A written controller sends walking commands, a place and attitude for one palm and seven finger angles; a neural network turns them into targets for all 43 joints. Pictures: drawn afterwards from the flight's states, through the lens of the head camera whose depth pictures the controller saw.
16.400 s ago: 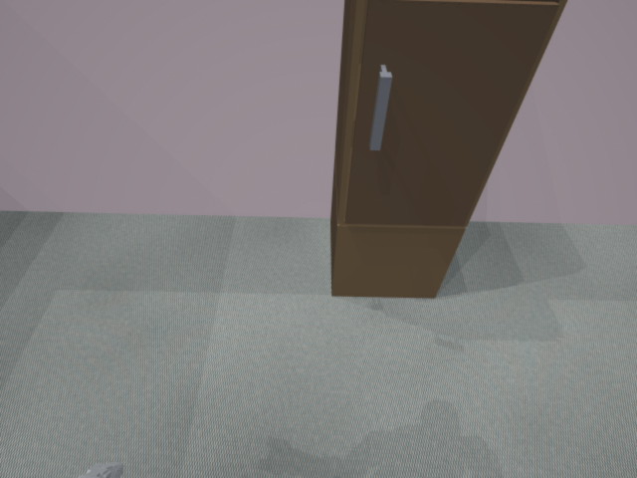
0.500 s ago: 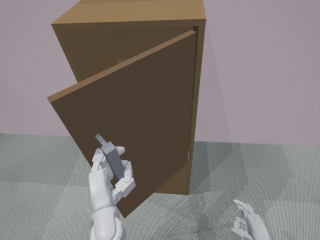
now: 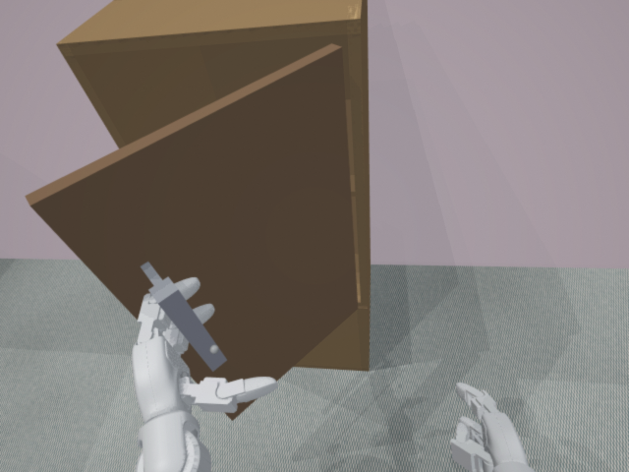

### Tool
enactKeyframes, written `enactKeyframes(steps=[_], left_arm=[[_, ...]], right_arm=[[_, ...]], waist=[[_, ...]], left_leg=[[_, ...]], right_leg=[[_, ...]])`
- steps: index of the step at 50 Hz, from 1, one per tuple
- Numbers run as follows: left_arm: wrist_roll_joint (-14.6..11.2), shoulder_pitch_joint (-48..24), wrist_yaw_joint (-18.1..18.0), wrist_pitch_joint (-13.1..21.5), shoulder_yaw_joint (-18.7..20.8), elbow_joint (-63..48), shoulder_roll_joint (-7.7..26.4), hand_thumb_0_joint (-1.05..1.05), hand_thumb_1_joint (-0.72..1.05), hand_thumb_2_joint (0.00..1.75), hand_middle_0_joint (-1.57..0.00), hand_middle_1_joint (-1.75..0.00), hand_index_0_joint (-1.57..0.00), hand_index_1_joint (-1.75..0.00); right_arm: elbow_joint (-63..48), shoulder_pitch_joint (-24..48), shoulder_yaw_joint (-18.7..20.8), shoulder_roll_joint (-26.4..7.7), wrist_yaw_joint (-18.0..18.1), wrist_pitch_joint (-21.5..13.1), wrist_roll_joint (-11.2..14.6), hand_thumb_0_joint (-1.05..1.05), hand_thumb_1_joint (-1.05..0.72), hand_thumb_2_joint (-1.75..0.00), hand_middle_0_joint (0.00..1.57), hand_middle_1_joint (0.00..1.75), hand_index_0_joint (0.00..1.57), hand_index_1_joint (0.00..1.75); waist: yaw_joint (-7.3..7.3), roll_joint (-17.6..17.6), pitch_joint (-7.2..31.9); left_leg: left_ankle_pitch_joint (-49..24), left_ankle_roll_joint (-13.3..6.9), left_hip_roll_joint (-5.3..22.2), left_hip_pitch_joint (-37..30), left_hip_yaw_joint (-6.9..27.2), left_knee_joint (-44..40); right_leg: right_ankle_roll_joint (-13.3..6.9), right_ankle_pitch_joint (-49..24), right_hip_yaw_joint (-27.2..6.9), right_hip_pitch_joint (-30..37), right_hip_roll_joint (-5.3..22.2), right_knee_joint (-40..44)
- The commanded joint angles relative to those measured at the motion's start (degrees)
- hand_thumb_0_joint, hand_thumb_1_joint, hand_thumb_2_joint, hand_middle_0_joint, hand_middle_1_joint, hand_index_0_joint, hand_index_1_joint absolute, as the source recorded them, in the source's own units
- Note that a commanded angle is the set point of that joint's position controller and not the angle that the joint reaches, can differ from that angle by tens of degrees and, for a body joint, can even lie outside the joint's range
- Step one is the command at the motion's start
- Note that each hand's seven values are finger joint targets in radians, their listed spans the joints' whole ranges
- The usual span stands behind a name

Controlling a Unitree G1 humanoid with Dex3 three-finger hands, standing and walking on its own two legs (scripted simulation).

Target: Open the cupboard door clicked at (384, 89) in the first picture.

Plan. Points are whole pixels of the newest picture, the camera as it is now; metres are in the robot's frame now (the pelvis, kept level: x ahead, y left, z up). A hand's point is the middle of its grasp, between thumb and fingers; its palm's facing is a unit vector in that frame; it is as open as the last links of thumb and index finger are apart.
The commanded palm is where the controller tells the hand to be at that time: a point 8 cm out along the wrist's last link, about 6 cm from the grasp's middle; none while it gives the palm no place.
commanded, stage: open thumb and fingers to let go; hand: left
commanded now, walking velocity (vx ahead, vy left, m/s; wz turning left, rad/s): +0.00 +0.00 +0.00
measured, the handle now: (185, 318) +0.29 +0.17 +0.08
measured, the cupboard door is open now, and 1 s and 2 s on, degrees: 48 65 65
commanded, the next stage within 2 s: slide the hand sideways off the handle in 0.18 s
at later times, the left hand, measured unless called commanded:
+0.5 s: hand (217, 388) +0.20 +0.11 +0.08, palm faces +0.12 -0.93 -0.35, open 16.1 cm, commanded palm none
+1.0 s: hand out of the picture -0.05 -0.11 -0.13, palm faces +0.16 -0.98 -0.13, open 16.2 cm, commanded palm none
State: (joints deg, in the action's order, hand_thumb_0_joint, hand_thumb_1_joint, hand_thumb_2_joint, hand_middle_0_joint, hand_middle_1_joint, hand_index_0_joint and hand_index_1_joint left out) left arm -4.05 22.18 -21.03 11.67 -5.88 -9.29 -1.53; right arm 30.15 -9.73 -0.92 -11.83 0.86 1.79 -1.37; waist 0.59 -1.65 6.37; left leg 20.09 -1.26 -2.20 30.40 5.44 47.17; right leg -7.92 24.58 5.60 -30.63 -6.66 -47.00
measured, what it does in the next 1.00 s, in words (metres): steps to the right: left foot, then right foot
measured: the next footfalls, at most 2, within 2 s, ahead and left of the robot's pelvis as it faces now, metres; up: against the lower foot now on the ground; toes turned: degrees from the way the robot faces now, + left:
left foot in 0.60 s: +0.04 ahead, +0.14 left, +0.00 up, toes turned +17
right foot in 0.68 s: +0.07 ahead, -0.22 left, +0.00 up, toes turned +14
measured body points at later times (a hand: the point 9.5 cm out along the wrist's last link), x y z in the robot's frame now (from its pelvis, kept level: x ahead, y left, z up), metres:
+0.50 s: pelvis -0.03 -0.09 -0.01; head +0.00 -0.18 +0.43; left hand +0.19 +0.16 +0.10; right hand +0.17 -0.32 -0.14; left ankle +0.01 +0.17 -0.64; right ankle -0.01 +0.03 -0.69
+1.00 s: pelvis -0.15 -0.25 +0.00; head -0.15 -0.29 +0.45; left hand -0.06 -0.06 -0.12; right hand -0.23 -0.47 -0.16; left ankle -0.24 -0.17 -0.70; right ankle -0.11 -0.32 -0.58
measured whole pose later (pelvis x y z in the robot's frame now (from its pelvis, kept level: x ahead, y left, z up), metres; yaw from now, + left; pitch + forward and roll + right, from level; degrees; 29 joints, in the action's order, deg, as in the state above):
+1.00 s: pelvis -0.15 -0.25 +0.00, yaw +7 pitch -3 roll +4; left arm -1.0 13.0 -0.7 -5.9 3.8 44.2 1.0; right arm 52.2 -31.7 1.1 -9.3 3.2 5.0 -3.1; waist -5.7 -1.0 -3.6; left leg 29.7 -2.7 -4.5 7.4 -6.7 39.1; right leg 0.0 24.2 -4.6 -41.2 -7.3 -86.2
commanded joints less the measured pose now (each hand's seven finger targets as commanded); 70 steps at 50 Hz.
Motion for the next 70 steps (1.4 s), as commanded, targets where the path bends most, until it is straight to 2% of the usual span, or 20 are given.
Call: enactKeyframes(steps=[1, 14, 22, 24, 26, 27, 28, 29, 30, 32, 33, 35, 37, 43, 44, 46, 48, 55, 59, 70], left_arm=[[-0.2, -5.6, 1.7, 4.4, 1.6, -14.2, 2.6, 0.00, -0.50, 0.30, -0.21, -0.65, -0.21, -0.65], [-5.5, -4.6, 5.6, 4.9, 13.0, -13.1, 9.7, 0.00, -0.50, 0.30, -0.15, -0.30, -0.15, -0.30], [-15.0, -18.6, 38.2, 7.6, 25.2, -4.1, 28.4, 0.00, -0.50, 0.30, -0.15, -0.30, -0.15, -0.30], [5.1, -9.6, 22.8, -9.0, 17.9, 19.8, 26.0, 0.00, -0.50, 0.30, -0.15, -0.30, -0.15, -0.30], [4.0, -19.5, 20.1, -13.1, 17.0, 20.0, 23.7, 0.00, -0.50, 0.30, -0.15, -0.30, -0.15, -0.30], [2.3, -22.1, 19.5, -14.4, 16.4, 21.1, 23.5, 0.00, -0.50, 0.30, -0.15, -0.30, -0.15, -0.30], [1.1, -20.9, 18.8, -16.4, 16.4, 25.0, 20.9, 0.00, -0.50, 0.30, -0.15, -0.30, -0.15, -0.30], [2.5, -13.9, 18.1, -15.7, 16.4, 27.6, 19.9, 0.00, -0.50, 0.30, -0.15, -0.30, -0.15, -0.30], [5.6, -3.3, 19.5, -13.2, 16.5, 29.9, 19.1, 0.00, -0.50, 0.30, -0.15, -0.30, -0.15, -0.30], [6.8, 0.4, 20.5, -12.3, 15.9, 36.0, 18.1, 0.00, -0.50, 0.30, -0.15, -0.30, -0.15, -0.30], [7.7, -3.0, 21.6, -13.2, 16.2, 38.2, 20.1, 0.00, -0.50, 0.30, -0.15, -0.30, -0.15, -0.30], [8.2, -19.0, 22.4, -17.5, 16.4, 31.3, 24.7, 0.00, -0.50, 0.30, -0.15, -0.30, -0.15, -0.30], [7.6, -23.9, 19.7, -17.0, 15.5, 30.6, 22.0, 0.00, -0.50, 0.30, -0.15, -0.30, -0.15, -0.30], [5.8, -22.7, 16.2, -17.5, 13.9, 39.7, 19.7, 0.00, -0.50, 0.30, -0.15, -0.30, -0.15, -0.30], [4.6, -26.0, 16.1, -17.7, 13.7, 41.9, 18.5, 0.00, -0.50, 0.30, -0.15, -0.30, -0.15, -0.30], [3.7, -12.5, 16.2, -16.0, 10.0, 49.0, 7.7, 0.00, -0.50, 0.30, -0.15, -0.30, -0.15, -0.30], [4.6, 2.2, 19.6, -14.6, 11.2, 51.1, 12.1, 0.00, -0.50, 0.30, -0.15, -0.30, -0.15, -0.30], [3.8, -11.1, 20.2, -11.5, 8.4, 55.7, 9.4, 0.00, -0.50, 0.30, -0.15, -0.30, -0.15, -0.30], [4.8, -4.0, 18.3, -10.6, 9.9, 63.4, 16.7, 0.00, -0.50, 0.30, -0.15, -0.30, -0.15, -0.30], [5.2, -9.6, 17.7, -12.2, 10.2, 65.3, 16.8, 0.00, -0.50, 0.30, -0.15, -0.30, -0.15, -0.30]], right_arm=[[-9.6, 6.7, 1.3, -3.9, 0.5, -3.0, 0.4, 0.00, -0.90, -0.90, 0.20, 0.30, 0.20, 0.30], [-7.5, 7.9, 2.0, -4.7, 1.6, -2.8, 1.3, 0.00, -0.90, -0.90, 0.20, 0.30, 0.20, 0.30], [-7.4, 9.4, 1.9, -10.2, 3.2, -4.6, 2.8, 0.00, -0.90, -0.90, 0.20, 0.30, 0.20, 0.30], [-0.9, -6.0, 7.8, -11.5, 3.2, -1.6, 1.2, 0.00, -0.90, -0.90, 0.20, 0.30, 0.20, 0.30], [2.7, -19.9, 9.3, -11.8, 3.2, 1.4, 1.7, 0.00, -0.90, -0.90, 0.20, 0.30, 0.20, 0.30], [3.8, -25.4, 9.7, -12.6, 3.8, 2.0, 1.7, 0.00, -0.90, -0.90, 0.20, 0.30, 0.20, 0.30], [1.0, -16.8, 8.9, -11.0, 5.4, 1.6, 0.7, 0.00, -0.90, -0.90, 0.20, 0.30, 0.20, 0.30], [-6.4, 8.6, 4.1, -4.2, 5.8, 0.1, 0.3, 0.00, -0.90, -0.90, 0.20, 0.30, 0.20, 0.30], [-9.4, 16.6, 4.9, -8.3, 4.9, -2.2, -2.6, 0.00, -0.90, -0.90, 0.20, 0.30, 0.20, 0.30], [-5.0, 13.1, 6.5, -8.4, 3.3, 0.2, -2.9, 0.00, -0.90, -0.90, 0.20, 0.30, 0.20, 0.30], [0.2, 7.9, 4.4, -2.4, 2.3, -0.7, -3.0, 0.00, -0.90, -0.90, 0.20, 0.30, 0.20, 0.30], [4.3, -10.2, 6.5, -2.2, 1.1, 4.6, -2.3, 0.00, -0.90, -0.90, 0.20, 0.30, 0.20, 0.30], [5.1, -9.1, 6.8, -6.5, 0.6, 5.2, -3.0, 0.00, -0.90, -0.90, 0.20, 0.30, 0.20, 0.30], [16.8, -28.0, 5.7, -7.1, 0.1, 5.6, -1.6, 0.00, -0.90, -0.90, 0.20, 0.30, 0.20, 0.30], [20.8, -36.9, 6.4, -6.4, 0.1, 5.9, -1.7, 0.00, -0.90, -0.90, 0.20, 0.30, 0.20, 0.30], [21.5, -25.9, 2.3, 0.2, 2.6, 3.7, -1.6, 0.00, -0.90, -0.90, 0.20, 0.30, 0.20, 0.30], [13.4, -7.8, 1.4, -3.9, 3.5, 0.0, -1.8, 0.00, -0.90, -0.90, 0.20, 0.30, 0.20, 0.30], [24.9, -25.1, 2.9, -4.0, 2.2, -1.3, -1.1, 0.00, -0.90, -0.90, 0.20, 0.30, 0.20, 0.30], [25.9, -22.3, 2.7, 1.5, 1.8, -0.9, -0.3, 0.00, -0.90, -0.90, 0.20, 0.30, 0.20, 0.30], [31.7, -22.7, 3.2, -0.3, 1.0, 0.5, -0.4, 0.00, -0.90, -0.90, 0.20, 0.30, 0.20, 0.30]], waist=[[-0.50, 8.0, 8.5], [0.26, 4.6, 9.6], [-3.16, 3.8, 9.5], [-9.57, 9.2, -2.1], [-17.46, 16.2, -9.2], [-22.46, -0.5, -7.3], [-21.05, -39.5, -0.9], [-2.27, -34.0, -0.7], [9.17, -1.2, 0.8], [7.45, 35.4, -20.9], [4.28, 45.2, -20.5], [-7.20, 30.0, -7.7], [-8.23, 37.3, -19.6], [-10.46, 23.3, -15.4], [-14.99, 15.7, -16.6], [-7.22, -27.7, -22.0], [7.35, -7.7, -5.3], [-4.53, -7.6, -3.7], [-1.85, 6.2, -0.3], [-3.49, 6.0, -13.9]], left_leg=[[0.0, 0.1, -0.3, 7.1, -0.2, 1.9], [3.7, 1.6, -0.3, 13.2, 0.7, 6.6], [10.0, 4.1, 2.7, 23.8, 2.2, 21.0], [18.4, 0.0, -3.2, -0.6, -16.2, 16.1], [20.7, -3.5, -1.2, -20.1, -22.5, 4.0], [17.0, -9.0, 7.5, -24.1, -16.0, -9.3], [-4.7, -17.9, 29.4, -14.8, 11.4, -8.9], [-16.2, -10.6, 33.2, 11.9, 8.8, -4.0], [-12.1, 10.4, 24.4, 18.6, -5.9, -5.1], [13.4, 5.1, 4.1, 29.4, -8.0, 26.5], [18.4, 2.6, -0.7, 22.0, -3.2, 43.2], [16.6, 0.9, -9.5, -3.4, -12.9, 61.8], [8.1, 1.5, -5.8, 1.9, -6.7, 63.0], [21.2, -5.9, -1.7, -28.6, -7.2, 8.3], [14.5, -7.9, 0.0, -37.0, -7.8, -10.4], [-11.0, -6.6, 10.6, -18.1, 2.0, -36.0], [-22.7, -9.2, 15.3, -13.6, 5.1, -23.6], [-26.9, -5.4, 10.4, -30.6, -2.9, -16.1], [3.5, 1.6, 4.7, -16.7, -8.6, -15.8], [1.9, -0.3, 3.2, -22.1, -6.1, -17.7]], right_leg=[[15.5, -30.7, -24.4, 16.8, 15.5, 13.9], [15.8, -37.3, -29.3, 21.1, 17.6, 12.0], [21.1, -31.7, -37.9, 21.4, 22.7, 8.4], [28.0, -42.9, -12.6, 12.2, 9.7, 26.3], [37.8, -60.5, -1.2, -1.3, 3.9, 12.3], [37.2, -53.0, -1.0, -8.0, -0.5, -20.1], [26.9, 18.9, -17.7, -14.0, -3.0, -77.6], [-7.7, 31.1, -38.6, -1.8, 9.2, -92.1], [-17.2, 23.9, -24.4, 7.4, 13.5, -58.9], [17.8, 27.9, -32.6, 6.1, 11.8, 19.6], [12.3, 33.9, -35.5, -9.0, 12.9, 27.7], [9.5, 40.1, -23.1, -25.9, 14.5, 34.6], [6.8, 48.6, -37.6, -27.1, 12.7, 40.5], [13.1, 21.1, -29.2, -16.7, 11.0, 40.7], [16.5, 17.5, -21.5, -18.7, 8.0, 30.8], [10.2, 8.9, -11.7, -10.8, -7.3, -44.7], [6.5, 2.9, -12.0, -5.4, 1.1, -62.9], [7.5, -16.3, -3.0, 14.1, 6.0, 27.1], [0.7, -30.3, -22.8, 26.5, 18.3, 25.0], [5.5, 14.5, -24.6, 7.2, 13.7, 40.1]])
